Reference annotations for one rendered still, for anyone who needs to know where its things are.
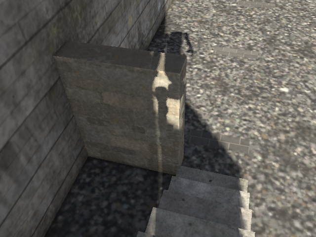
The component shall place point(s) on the stairs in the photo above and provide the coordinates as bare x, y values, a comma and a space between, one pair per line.
200, 203

